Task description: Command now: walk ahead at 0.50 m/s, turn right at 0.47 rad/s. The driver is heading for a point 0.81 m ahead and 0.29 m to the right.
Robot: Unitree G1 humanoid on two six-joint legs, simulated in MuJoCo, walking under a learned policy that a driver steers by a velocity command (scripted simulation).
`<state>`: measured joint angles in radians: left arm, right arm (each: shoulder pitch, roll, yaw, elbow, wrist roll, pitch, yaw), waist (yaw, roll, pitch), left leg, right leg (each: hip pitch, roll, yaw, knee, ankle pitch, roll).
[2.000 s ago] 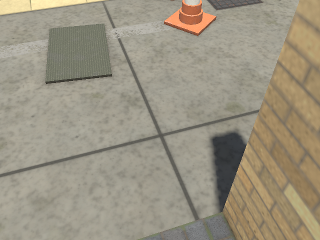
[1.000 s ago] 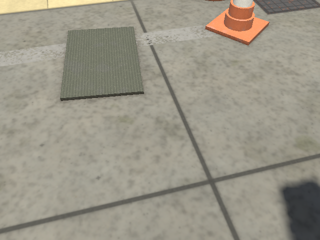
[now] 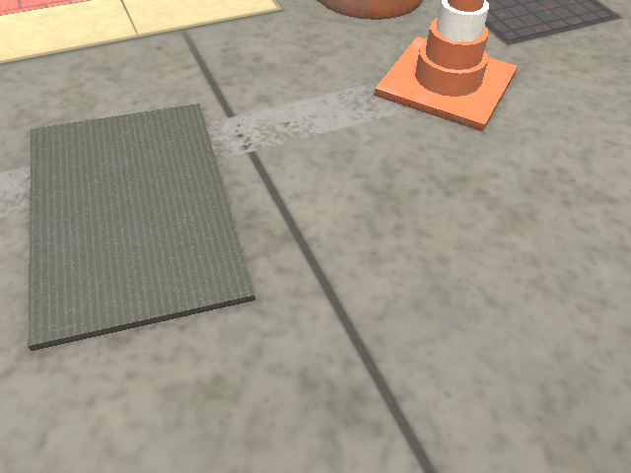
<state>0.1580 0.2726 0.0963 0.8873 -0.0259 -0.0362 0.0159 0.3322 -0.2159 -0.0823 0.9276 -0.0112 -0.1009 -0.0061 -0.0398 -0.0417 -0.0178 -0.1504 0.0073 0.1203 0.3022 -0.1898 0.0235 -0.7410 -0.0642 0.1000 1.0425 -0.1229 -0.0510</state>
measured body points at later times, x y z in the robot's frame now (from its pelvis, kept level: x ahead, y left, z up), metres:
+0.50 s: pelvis +0.27 -0.10 +0.00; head +0.30 -0.12 +0.44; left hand +0.40 +0.14 -0.12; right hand +0.37 -0.41 -0.10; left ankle +0.37 +0.06 -0.67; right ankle +0.26 -0.17 -0.75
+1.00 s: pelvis +0.54 -0.15 +0.00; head +0.57 -0.16 +0.45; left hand +0.81 +0.00 -0.10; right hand +0.45 -0.41 -0.12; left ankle +0.59 -0.06 -0.75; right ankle +0.51 -0.31 -0.68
